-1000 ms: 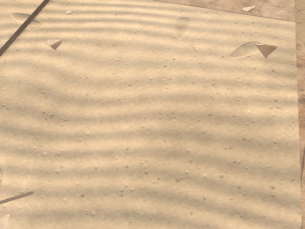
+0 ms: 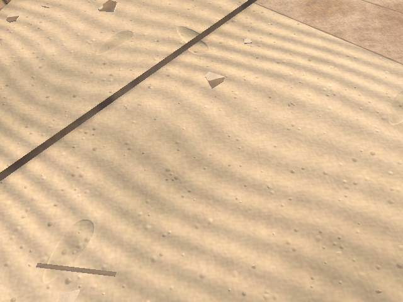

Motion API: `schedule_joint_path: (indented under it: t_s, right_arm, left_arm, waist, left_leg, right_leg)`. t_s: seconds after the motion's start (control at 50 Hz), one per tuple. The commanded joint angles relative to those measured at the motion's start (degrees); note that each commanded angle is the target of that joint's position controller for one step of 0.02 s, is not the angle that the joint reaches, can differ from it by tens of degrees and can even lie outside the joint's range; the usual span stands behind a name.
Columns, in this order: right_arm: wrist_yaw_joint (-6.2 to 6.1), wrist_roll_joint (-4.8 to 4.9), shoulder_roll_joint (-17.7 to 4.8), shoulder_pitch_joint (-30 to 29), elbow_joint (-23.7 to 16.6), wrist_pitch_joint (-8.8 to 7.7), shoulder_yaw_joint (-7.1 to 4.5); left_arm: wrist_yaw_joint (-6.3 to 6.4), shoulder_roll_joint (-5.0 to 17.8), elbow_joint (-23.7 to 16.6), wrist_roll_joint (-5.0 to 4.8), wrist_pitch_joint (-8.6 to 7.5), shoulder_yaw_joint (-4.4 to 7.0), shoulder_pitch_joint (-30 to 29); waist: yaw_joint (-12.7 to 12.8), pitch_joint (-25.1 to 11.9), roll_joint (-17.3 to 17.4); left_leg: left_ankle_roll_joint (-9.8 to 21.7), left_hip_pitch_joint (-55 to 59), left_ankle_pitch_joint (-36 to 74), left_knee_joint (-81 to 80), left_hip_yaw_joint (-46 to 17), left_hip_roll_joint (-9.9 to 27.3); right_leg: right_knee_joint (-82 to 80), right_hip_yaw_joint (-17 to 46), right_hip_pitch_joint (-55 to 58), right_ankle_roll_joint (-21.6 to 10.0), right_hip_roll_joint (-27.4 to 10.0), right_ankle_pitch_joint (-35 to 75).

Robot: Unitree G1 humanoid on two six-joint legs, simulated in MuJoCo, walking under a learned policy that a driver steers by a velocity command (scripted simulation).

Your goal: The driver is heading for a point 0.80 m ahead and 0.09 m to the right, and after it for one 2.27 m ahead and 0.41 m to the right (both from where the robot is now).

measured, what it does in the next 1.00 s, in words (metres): walks ahead, turning right: left foot, then right foot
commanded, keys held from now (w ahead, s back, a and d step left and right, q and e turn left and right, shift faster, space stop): no key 0.20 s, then e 0.10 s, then w+e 0.64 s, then w+q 0.06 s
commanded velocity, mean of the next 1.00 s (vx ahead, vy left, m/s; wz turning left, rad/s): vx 0.24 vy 0.00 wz -0.19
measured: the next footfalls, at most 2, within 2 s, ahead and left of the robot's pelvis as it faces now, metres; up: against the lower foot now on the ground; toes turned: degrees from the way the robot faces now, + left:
left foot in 0.20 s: +0.02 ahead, +0.15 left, +0.00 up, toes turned +4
right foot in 0.70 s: +0.12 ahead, -0.13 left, +0.00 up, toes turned -12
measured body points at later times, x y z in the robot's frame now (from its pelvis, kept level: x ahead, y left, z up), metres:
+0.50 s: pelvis +0.01 +0.04 +0.00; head +0.02 +0.04 +0.45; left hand +0.10 +0.32 -0.11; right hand +0.15 -0.22 -0.10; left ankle -0.02 +0.14 -0.74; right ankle +0.01 -0.11 -0.69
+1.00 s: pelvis +0.18 -0.07 +0.01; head +0.20 -0.11 +0.45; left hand +0.28 +0.19 -0.10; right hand +0.31 -0.37 -0.09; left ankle +0.40 +0.06 -0.68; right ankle +0.08 -0.12 -0.74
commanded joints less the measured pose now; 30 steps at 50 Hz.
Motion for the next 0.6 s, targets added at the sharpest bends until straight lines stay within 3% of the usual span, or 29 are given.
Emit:
schedule_joint_path:
  t_s: [0.02,0.06,0.1,0.16,0.18,0.2,0.22,0.24,0.26,0.28,0.32,0.36,0.4,0.46,0.52,0.6]
  right_arm:
    - [0.45,-0.10,-0.73,-5.26,-6.74,-0.96,0.59]
    - [0.89,-0.44,0.06,-5.14,-7.08,-1.10,1.14]
    - [1.14,-0.38,-0.88,-4.12,-6.65,-1.03,0.91]
    - [1.46,-0.61,-0.31,0.66,-4.31,-1.06,0.82]
    - [1.34,-0.87,-1.55,1.31,-4.09,-1.12,0.62]
    - [0.73,-1.16,-5.05,2.40,-4.75,-1.17,0.03]
    - [0.49,-2.44,-6.20,-0.95,-5.60,-1.38,0.55]
    - [0.78,-3.70,-1.70,-0.65,-5.07,-2.42,1.56]
    - [1.02,-4.07,0.23,-2.36,-3.95,-3.35,2.30]
    - [1.02,-3.72,-0.34,-4.22,-3.33,-3.95,2.11]
    - [0.70,-2.77,-1.44,-4.98,-1.98,-4.68,1.81]
    - [0.13,-1.89,-4.50,-0.86,-0.18,-4.41,0.46]
    - [-0.51,-1.23,-3.89,0.95,1.20,-4.89,0.39]
    - [-0.90,-1.07,-2.80,1.09,2.37,-6.40,0.16]
    - [-0.40,-0.88,-3.77,-0.01,2.97,-7.35,-0.59]
    - [0.88,0.07,-5.93,0.00,4.04,-7.59,-1.62]
  left_arm:
    - [0.47,10.47,-2.83,-0.12,0.09,2.90,0.96]
    - [-0.07,11.88,-2.62,-0.57,0.26,3.39,0.31]
    - [-0.70,12.42,-2.20,-1.28,0.25,3.55,0.16]
    - [-1.05,11.64,-1.13,-2.89,0.24,3.09,-1.26]
    - [-1.21,9.89,0.31,-2.91,-0.11,2.45,1.44]
    - [-1.72,6.26,-0.01,-0.61,-0.64,1.21,2.88]
    - [-2.23,3.14,-1.40,0.94,-1.25,-0.12,2.33]
    - [-1.78,6.48,-1.49,0.04,-1.05,0.63,-1.23]
    - [-1.84,7.96,-0.72,-1.17,-0.64,1.19,-1.40]
    - [-1.60,8.00,0.53,-1.43,-0.08,1.49,-0.66]
    - [-1.29,8.80,2.27,-1.09,0.95,1.95,1.98]
    - [-1.49,9.57,2.25,-2.24,0.89,2.27,1.43]
    - [-1.34,9.17,0.83,-2.91,0.43,2.38,-1.80]
    - [-1.60,7.14,0.45,-2.48,-0.76,2.03,-2.29]
    - [-2.75,5.54,0.21,-2.32,-1.44,1.47,-1.91]
    - [-4.12,6.09,-0.69,-2.68,-1.40,1.24,-1.93]
  waist:
    - [2.28,-4.84,-13.02]
    - [2.11,-5.69,-13.83]
    - [1.97,-5.93,-14.71]
    - [-1.10,-5.50,-13.48]
    - [-1.12,-6.04,-10.89]
    - [0.23,-9.42,0.09]
    - [1.70,-8.31,12.67]
    - [-2.26,-9.31,9.17]
    - [-1.27,-7.12,7.66]
    - [-0.83,-5.82,7.29]
    - [-0.52,-4.79,6.91]
    - [-3.08,-2.30,6.48]
    - [-4.26,1.96,6.18]
    - [-3.90,1.80,3.66]
    - [-3.30,0.76,3.10]
    - [-2.81,1.42,3.29]
  left_leg:
    - [-1.08,-3.74,-1.47,-7.42,2.32,2.49]
    - [-0.09,3.16,-4.06,-14.22,4.24,2.65]
    - [1.05,7.68,-3.56,-20.37,5.91,1.80]
    - [4.84,18.18,9.37,-40.21,7.65,0.30]
    - [6.49,25.19,16.23,-45.65,5.21,1.26]
    - [9.00,35.23,31.33,-44.76,-7.17,11.09]
    - [17.47,33.38,43.08,-42.70,-15.56,21.65]
    - [21.51,27.75,34.81,-44.39,-14.85,22.01]
    - [19.90,26.31,29.68,-45.27,-11.50,18.94]
    - [17.81,25.44,26.69,-45.49,-8.83,16.73]
    - [16.79,23.29,24.43,-46.69,-6.11,15.92]
    - [17.60,24.89,2.69,-51.58,-8.22,16.90]
    - [17.60,27.65,-8.27,-55.55,-11.56,19.03]
    - [17.05,32.31,-4.45,-56.87,-9.27,20.14]
    - [16.63,30.53,-0.46,-57.20,-3.92,19.71]
    - [16.18,26.40,-0.88,-56.51,0.82,19.81]
  right_leg:
    - [-6.36,8.95,12.44,-11.63,-13.00,20.15]
    - [-5.90,7.67,10.07,-12.11,-13.59,21.93]
    - [-5.13,7.81,9.25,-12.43,-14.27,22.98]
    - [-0.72,6.43,6.53,-9.91,-13.01,22.48]
    - [1.45,4.75,2.56,-6.29,-11.33,17.58]
    - [10.78,0.20,-5.64,-0.67,-6.89,2.45]
    - [15.53,-1.52,-13.73,3.73,-2.12,-19.81]
    - [19.60,2.84,-11.19,4.94,-3.57,-22.08]
    - [21.45,3.72,-10.65,5.12,-3.73,-20.06]
    - [22.09,3.77,-10.89,5.22,-3.46,-17.94]
    - [25.21,3.84,-9.47,5.72,-2.82,-13.55]
    - [29.96,2.38,-14.88,4.83,-1.36,-12.01]
    - [30.01,4.37,-22.50,3.39,-2.20,-10.40]
    - [26.02,5.15,-24.93,2.11,-3.33,-7.41]
    - [20.70,2.99,-20.30,1.28,-4.00,-5.78]
    - [14.67,-0.16,-13.28,-0.68,-3.41,-5.97]
Velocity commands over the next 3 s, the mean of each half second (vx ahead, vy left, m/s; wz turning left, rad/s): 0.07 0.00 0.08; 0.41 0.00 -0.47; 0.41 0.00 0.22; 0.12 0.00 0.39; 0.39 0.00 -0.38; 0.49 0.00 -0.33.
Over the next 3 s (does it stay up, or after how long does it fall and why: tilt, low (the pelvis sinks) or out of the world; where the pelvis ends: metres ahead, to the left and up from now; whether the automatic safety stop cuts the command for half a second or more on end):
stays up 1.06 -0.27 -0.02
